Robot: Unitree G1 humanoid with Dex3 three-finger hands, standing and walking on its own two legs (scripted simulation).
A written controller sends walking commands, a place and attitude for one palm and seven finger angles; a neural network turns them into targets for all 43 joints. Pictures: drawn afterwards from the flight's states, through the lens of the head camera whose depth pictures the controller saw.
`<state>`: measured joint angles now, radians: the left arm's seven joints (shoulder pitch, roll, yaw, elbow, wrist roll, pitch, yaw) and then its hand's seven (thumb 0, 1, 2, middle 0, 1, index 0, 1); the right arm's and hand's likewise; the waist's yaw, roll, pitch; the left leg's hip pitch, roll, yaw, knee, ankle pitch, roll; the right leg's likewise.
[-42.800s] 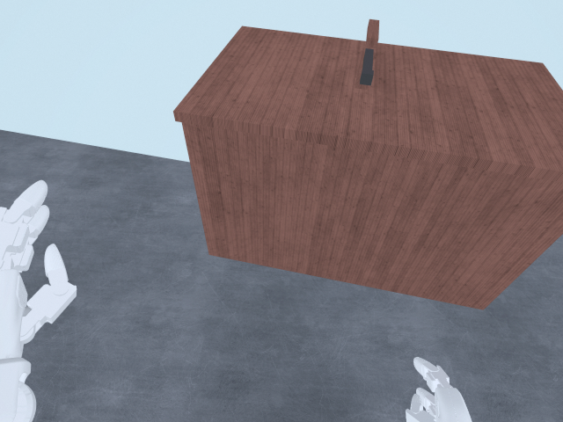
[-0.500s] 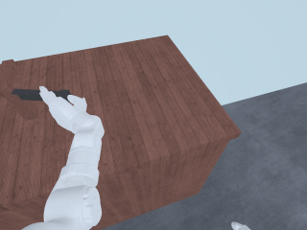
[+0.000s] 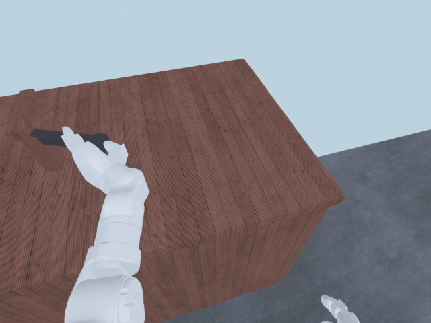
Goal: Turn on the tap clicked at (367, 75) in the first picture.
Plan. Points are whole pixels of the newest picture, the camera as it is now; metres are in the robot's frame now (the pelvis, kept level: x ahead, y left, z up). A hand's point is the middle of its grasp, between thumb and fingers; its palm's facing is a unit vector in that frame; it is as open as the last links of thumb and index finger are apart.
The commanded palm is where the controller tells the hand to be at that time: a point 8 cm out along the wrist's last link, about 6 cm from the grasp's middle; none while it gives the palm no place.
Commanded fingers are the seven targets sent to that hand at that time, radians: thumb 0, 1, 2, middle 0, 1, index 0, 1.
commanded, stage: lift the hand up off the lever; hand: left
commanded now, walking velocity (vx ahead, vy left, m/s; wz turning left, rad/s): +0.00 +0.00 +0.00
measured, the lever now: (100, 143) +0.44 +0.26 +0.09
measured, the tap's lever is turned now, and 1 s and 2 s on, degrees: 65 61 61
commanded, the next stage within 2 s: draw the hand back beside the body in 1.62 s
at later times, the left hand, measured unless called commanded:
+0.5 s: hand (114, 148) +0.40 +0.21 +0.12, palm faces +0.82 -0.57 -0.09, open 8.7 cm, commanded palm +0.34 +0.24 +0.14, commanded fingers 0.00 0.90 0.90 -0.15 -0.15 -0.15 -0.15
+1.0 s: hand (98, 142) +0.39 +0.23 +0.15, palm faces +0.81 -0.58 -0.06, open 7.8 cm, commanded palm +0.33 +0.24 +0.16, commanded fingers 0.00 0.90 0.90 -0.15 -0.15 -0.15 -0.15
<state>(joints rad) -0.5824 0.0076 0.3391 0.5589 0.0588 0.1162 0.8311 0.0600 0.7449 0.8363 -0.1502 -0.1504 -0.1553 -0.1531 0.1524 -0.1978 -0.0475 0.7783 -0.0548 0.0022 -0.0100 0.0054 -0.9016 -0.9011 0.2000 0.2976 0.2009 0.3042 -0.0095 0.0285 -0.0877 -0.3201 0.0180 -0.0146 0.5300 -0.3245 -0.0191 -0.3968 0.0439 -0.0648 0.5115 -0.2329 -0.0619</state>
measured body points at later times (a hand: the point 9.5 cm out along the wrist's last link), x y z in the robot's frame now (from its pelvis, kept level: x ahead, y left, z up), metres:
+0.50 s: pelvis -0.01 -0.01 +0.00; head +0.01 -0.02 +0.45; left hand +0.35 +0.24 +0.13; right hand +0.15 -0.24 -0.12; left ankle -0.04 +0.13 -0.73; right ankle +0.01 -0.08 -0.73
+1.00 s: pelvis -0.01 -0.01 +0.01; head +0.00 -0.03 +0.46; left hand +0.34 +0.26 +0.16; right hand +0.16 -0.24 -0.11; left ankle -0.04 +0.13 -0.73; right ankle +0.01 -0.08 -0.73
